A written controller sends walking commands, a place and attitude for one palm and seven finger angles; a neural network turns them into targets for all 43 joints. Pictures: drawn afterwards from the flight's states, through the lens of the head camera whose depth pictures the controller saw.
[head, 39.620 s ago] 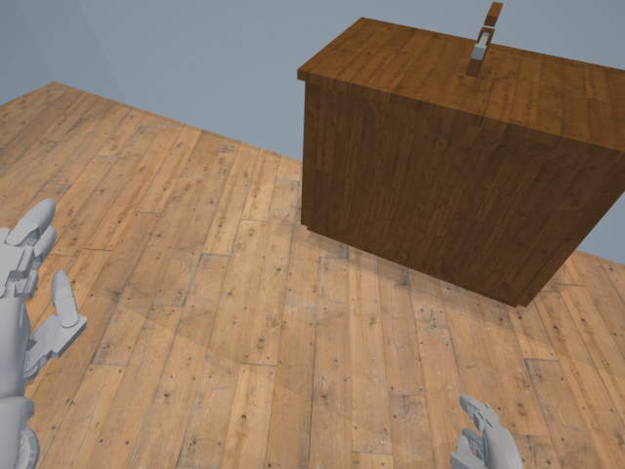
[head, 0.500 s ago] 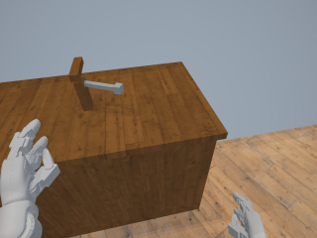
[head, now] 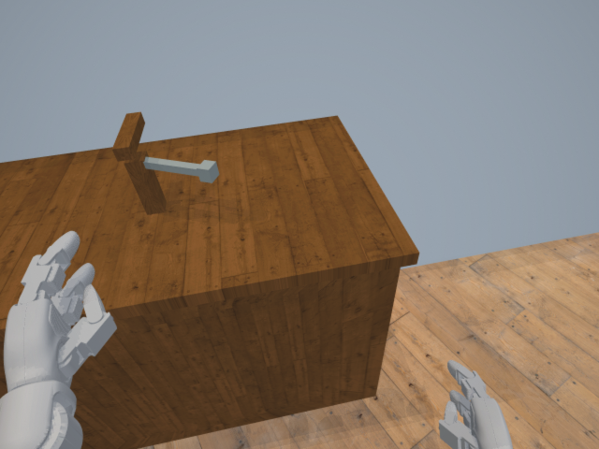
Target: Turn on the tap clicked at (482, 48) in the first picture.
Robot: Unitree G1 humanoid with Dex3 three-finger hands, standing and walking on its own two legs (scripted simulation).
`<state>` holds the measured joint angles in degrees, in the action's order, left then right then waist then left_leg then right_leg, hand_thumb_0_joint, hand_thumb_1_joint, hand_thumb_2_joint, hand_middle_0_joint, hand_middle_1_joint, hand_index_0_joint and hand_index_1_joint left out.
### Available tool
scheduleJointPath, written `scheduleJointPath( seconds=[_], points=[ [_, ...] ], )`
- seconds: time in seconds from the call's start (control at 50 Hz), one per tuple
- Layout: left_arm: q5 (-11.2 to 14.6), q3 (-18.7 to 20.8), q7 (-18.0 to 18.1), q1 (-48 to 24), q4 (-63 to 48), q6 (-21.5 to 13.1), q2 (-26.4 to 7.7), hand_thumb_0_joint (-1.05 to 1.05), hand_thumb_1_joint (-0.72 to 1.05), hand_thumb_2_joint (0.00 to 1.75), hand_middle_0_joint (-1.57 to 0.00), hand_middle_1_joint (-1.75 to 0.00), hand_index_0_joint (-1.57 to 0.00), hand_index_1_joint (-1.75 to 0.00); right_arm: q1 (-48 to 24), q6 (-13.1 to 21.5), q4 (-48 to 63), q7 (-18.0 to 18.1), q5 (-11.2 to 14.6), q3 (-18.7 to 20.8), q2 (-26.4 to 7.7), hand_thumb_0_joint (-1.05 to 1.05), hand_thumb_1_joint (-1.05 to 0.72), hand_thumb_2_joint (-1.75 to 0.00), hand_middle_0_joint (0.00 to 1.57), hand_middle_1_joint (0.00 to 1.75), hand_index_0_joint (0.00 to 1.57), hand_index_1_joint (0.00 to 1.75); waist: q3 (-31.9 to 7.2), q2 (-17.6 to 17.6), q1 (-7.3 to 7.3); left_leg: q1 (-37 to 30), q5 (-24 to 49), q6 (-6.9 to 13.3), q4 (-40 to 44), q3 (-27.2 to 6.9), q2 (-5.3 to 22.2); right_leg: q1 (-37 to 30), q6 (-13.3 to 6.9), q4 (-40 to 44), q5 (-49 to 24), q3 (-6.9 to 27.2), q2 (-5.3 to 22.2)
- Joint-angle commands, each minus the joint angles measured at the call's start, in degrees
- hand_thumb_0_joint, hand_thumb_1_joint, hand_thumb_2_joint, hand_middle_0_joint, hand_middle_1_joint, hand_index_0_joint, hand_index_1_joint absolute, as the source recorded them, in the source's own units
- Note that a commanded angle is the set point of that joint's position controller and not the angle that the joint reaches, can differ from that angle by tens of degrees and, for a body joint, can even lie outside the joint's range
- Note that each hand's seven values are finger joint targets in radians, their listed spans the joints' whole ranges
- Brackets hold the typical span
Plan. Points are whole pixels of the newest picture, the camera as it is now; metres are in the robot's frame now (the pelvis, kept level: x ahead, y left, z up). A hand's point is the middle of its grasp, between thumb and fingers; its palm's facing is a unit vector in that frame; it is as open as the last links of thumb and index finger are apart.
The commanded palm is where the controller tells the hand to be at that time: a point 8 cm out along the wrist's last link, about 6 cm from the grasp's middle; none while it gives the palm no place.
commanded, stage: reach beside the lever's end, fingers flat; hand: left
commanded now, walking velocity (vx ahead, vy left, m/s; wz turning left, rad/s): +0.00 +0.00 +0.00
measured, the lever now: (208, 171) +0.52 +0.24 +0.13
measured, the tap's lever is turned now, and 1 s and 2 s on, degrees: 62 62 62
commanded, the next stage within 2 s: none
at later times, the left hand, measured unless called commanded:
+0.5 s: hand (96, 299) +0.22 +0.27 +0.15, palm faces +0.52 -0.85 -0.10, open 7.4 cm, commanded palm +0.17 +0.31 +0.16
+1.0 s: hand (101, 274) +0.26 +0.29 +0.14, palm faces +0.53 -0.85 -0.08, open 7.5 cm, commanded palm +0.22 +0.33 +0.14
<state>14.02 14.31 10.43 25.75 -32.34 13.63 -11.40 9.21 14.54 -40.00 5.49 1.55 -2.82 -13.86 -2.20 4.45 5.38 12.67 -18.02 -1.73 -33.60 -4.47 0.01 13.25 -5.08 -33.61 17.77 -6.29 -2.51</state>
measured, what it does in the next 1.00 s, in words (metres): stands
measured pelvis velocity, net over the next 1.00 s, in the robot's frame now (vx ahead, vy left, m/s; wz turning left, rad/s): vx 0.00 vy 0.03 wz -0.02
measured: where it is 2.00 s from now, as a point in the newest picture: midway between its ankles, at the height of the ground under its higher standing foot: outside the picture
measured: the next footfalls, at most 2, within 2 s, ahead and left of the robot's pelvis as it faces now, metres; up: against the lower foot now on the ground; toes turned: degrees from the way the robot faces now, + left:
none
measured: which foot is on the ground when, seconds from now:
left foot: down 0.00-1.00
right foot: down 0.00-1.00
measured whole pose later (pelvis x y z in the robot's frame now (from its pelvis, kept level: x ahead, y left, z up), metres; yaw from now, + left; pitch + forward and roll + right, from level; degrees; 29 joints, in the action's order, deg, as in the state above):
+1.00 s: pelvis +0.00 +0.03 +0.00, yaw -1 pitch -1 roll +0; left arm 12.4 19.1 10.8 7.3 -10.3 9.2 -13.3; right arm 9.0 12.4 -41.4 6.7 1.6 -2.6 -13.1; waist -1.2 2.9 3.7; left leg 14.9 -17.3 0.0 -33.0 -2.7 -1.5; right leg 15.8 -3.0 -33.0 16.6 -4.5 -1.0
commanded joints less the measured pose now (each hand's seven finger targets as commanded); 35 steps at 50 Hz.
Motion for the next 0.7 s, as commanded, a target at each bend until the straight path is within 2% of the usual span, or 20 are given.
scheduleJointPath(
  seconds=[0.0,0.04,0.06,0.12,0.16,0.18,0.22,0.24,0.26,0.28,0.32,0.34,0.36,0.44,0.46,0.48,0.5,0.56,0.62,0.68],
  points=[
    [-0.4,5.89,0.23,-5.95,-12.65,-4.83,-8.93,0.0,0.9,0.9,-0.2,-0.3,-0.2,-0.3,-9.07,3.8,10.1,0.33,-0.01,1.93,-4.18,0.0,-0.9,-0.9,0.2,0.3,0.2,0.3,-3.36,-5.01,0.24,3.27,7.61,3.74,2.99,2.09,-2.2,-3.16,5.83,8.54,-9.38,7.41,4.6],
    [-0.14,5.66,-0.03,-6.01,-12.16,-4.6,-8.53,0.0,0.9,0.9,-0.2,-0.3,-0.2,-0.3,-9.08,3.57,9.87,0.34,0.06,2.01,-4.24,0.0,-0.9,-0.9,0.2,0.3,0.2,0.3,-3.13,-4.97,0.0,3.45,7.38,3.71,2.43,2.26,-2.14,-2.99,6.28,9.1,-10.0,8.24,5.06],
    [-0.32,6.47,0.17,-6.1,-12.62,-4.47,-9.29,0.0,0.9,0.9,-0.2,-0.3,-0.2,-0.3,-9.32,3.77,10.02,0.26,0.33,2.03,-4.2,0.0,-0.9,-0.9,0.2,0.3,0.2,0.3,-3.1,-3.47,0.22,2.94,7.82,3.67,2.52,2.36,-2.17,-2.88,5.97,8.96,-10.15,7.93,4.8],
    [0.21,8.05,0.14,-7.29,-9.48,-4.09,-9.98,0.0,0.9,0.9,-0.2,-0.3,-0.2,-0.3,-9.12,3.18,9.51,0.67,0.18,2.19,-4.32,0.0,-0.9,-0.9,0.2,0.3,0.2,0.3,-2.97,-6.74,-0.03,4.21,7.37,3.66,2.5,2.13,-2.08,-3.25,6.59,9.13,-10.63,8.67,5.09],
    [0.29,10.35,0.18,-7.95,-8.43,-4.09,-11.5,0.0,0.9,0.9,-0.2,-0.3,-0.2,-0.3,-8.91,2.95,9.15,0.63,0.38,2.3,-4.42,0.0,-0.9,-0.9,0.2,0.3,0.2,0.3,-3.75,-4.84,0.24,3.65,8.35,3.55,2.5,2.22,-2.13,-3.61,6.39,8.8,-12.2,8.48,4.91],
    [0.35,9.04,-0.16,-8.18,-8.52,-4.38,-10.11,0.0,0.9,0.9,-0.2,-0.3,-0.2,-0.3,-8.97,2.92,9.3,0.68,0.32,2.26,-4.14,0.0,-0.9,-0.9,0.2,0.3,0.2,0.3,-4.15,-4.22,0.03,3.5,8.91,3.57,2.7,2.41,-2.21,-3.87,6.41,8.09,-13.64,8.15,5.0],
    [0.51,9.39,-0.41,-8.34,-8.27,-4.91,-10.32,0.0,0.9,0.9,-0.2,-0.3,-0.2,-0.3,-8.49,2.83,9.29,0.62,0.21,2.38,-4.34,0.0,-0.9,-0.9,0.2,0.3,0.2,0.3,-5.27,-2.86,0.12,2.99,9.99,3.54,2.73,2.49,-2.34,-4.05,6.19,7.27,-15.63,7.49,4.79],
    [0.57,9.53,-0.58,-9.19,-7.63,-5.14,-10.78,0.0,0.9,0.9,-0.2,-0.3,-0.2,-0.3,-8.22,2.85,9.26,0.68,0.19,2.37,-4.51,0.0,-0.9,-0.9,0.2,0.3,0.2,0.3,-4.97,-3.55,0.02,3.21,9.88,3.56,2.78,2.33,-2.32,-3.72,6.13,7.14,-15.35,7.34,4.6],
    [0.5,9.8,-0.68,-10.4,-6.94,-5.39,-11.11,0.0,0.9,0.9,-0.2,-0.3,-0.2,-0.3,-8.33,3.05,9.05,0.64,0.55,2.3,-4.54,0.0,-0.9,-0.9,0.2,0.3,0.2,0.3,-4.1,-2.15,-0.15,2.9,9.81,3.51,2.96,2.3,-2.29,-2.83,5.78,7.27,-14.3,7.02,4.25],
    [0.78,8.39,-1.09,-11.42,-6.22,-5.85,-9.7,0.0,0.9,0.9,-0.2,-0.3,-0.2,-0.3,-8.2,3.28,8.97,0.82,0.37,2.26,-4.34,0.0,-0.9,-0.9,0.2,0.3,0.2,0.3,-3.74,-4.14,-0.57,2.89,9.26,3.69,3.17,2.26,-2.33,-2.69,5.9,7.27,-13.36,6.81,4.17],
    [1.12,10.25,-1.42,-12.69,-3.93,-6.33,-11.52,0.0,0.9,0.9,-0.2,-0.3,-0.2,-0.3,-8.02,3.27,8.48,1.21,0.39,2.52,-4.82,0.0,-0.9,-0.9,0.2,0.3,0.2,0.3,-3.29,-5.66,-0.65,4.01,7.7,3.72,3.07,2.03,-2.29,-2.36,6.07,8.12,-10.87,7.7,4.25],
    [0.96,9.71,-1.66,-15.27,-3.84,-6.66,-11.6,0.0,0.9,0.9,-0.2,-0.3,-0.2,-0.3,-8.21,3.33,8.27,1.34,0.53,2.59,-4.85,0.0,-0.9,-0.9,0.2,0.3,0.2,0.3,-2.88,-4.63,-1.01,3.81,6.99,3.72,3.12,2.17,-2.31,-1.62,5.87,8.56,-8.78,7.74,4.21],
    [0.66,9.82,-1.5,-16.75,-4.09,-6.93,-12.03,0.0,0.9,0.9,-0.2,-0.3,-0.2,-0.3,-8.62,3.72,8.45,1.39,0.76,2.55,-4.7,0.0,-0.9,-0.9,0.2,0.3,0.2,0.3,-2.81,-1.83,-0.93,3.02,6.73,3.69,3.27,2.31,-2.42,-0.98,5.54,8.75,-7.54,7.78,4.08],
    [0.52,9.56,-1.7,-16.36,-1.8,-7.47,-11.79,0.0,0.9,0.9,-0.2,-0.3,-0.2,-0.3,-8.06,3.77,8.43,1.47,0.32,2.61,-4.95,0.0,-0.9,-0.9,0.2,0.3,0.2,0.3,-4.69,-3.44,-0.49,3.33,7.67,3.61,3.86,2.0,-2.57,-2.11,5.16,7.64,-8.72,6.79,3.79],
    [0.2,10.57,-1.54,-16.55,-1.01,-7.48,-12.7,0.0,0.9,0.9,-0.2,-0.3,-0.2,-0.3,-8.21,3.84,8.31,1.38,0.59,2.66,-4.96,0.0,-0.9,-0.9,0.2,0.3,0.2,0.3,-5.13,-2.13,-0.47,2.72,8.18,3.49,4.1,2.13,-2.49,-2.03,4.93,7.47,-9.11,6.37,3.54],
    [0.29,9.15,-1.68,-17.15,-1.5,-7.68,-11.24,0.0,0.9,0.9,-0.2,-0.3,-0.2,-0.3,-8.18,3.82,8.52,1.36,0.38,2.48,-4.67,0.0,-0.9,-0.9,0.2,0.3,0.2,0.3,-5.5,-2.0,-0.42,2.46,8.62,3.45,4.51,2.02,-2.62,-2.49,4.79,6.95,-9.81,5.88,3.49],
    [0.33,10.25,-1.54,-16.45,-0.21,-7.61,-12.17,0.0,0.9,0.9,-0.2,-0.3,-0.2,-0.3,-7.91,3.77,8.42,1.4,0.35,2.71,-4.94,0.0,-0.9,-0.9,0.2,0.3,0.2,0.3,-5.7,-3.65,-0.34,2.78,8.73,3.43,4.5,1.97,-2.49,-2.51,4.82,6.92,-9.89,5.66,3.32],
    [0.03,10.07,-1.05,-19.08,0.79,-7.34,-12.04,0.0,0.9,0.9,-0.2,-0.29,-0.2,-0.29,-8.13,3.46,8.37,1.36,0.6,2.59,-5.0,0.0,-0.9,-0.9,0.2,0.3,0.2,0.3,-5.14,-1.04,-0.52,2.47,8.3,3.15,4.97,1.89,-2.48,-1.51,4.44,6.93,-8.76,5.17,3.04],
    [-0.17,10.47,-0.38,-18.99,2.37,-7.42,-12.04,0.0,0.9,0.9,-0.19,-0.28,-0.19,-0.28,-7.95,2.99,8.29,1.34,0.29,2.8,-5.07,0.0,-0.9,-0.9,0.2,0.3,0.2,0.3,-5.35,-3.56,-0.49,2.84,8.99,2.94,5.41,1.66,-2.23,-1.88,4.29,6.57,-9.1,4.55,2.79],
    [-0.96,9.75,0.13,-20.98,2.06,-7.83,-11.8,0.0,0.9,0.9,-0.19,-0.27,-0.19,-0.27,-8.01,2.59,8.4,1.18,0.25,2.77,-4.82,0.0,-0.9,-0.9,0.2,0.3,0.2,0.3,-6.28,-1.3,-0.7,1.92,9.75,2.65,5.72,1.77,-2.22,-1.7,4.0,6.1,-9.44,4.27,2.67]
  ],
)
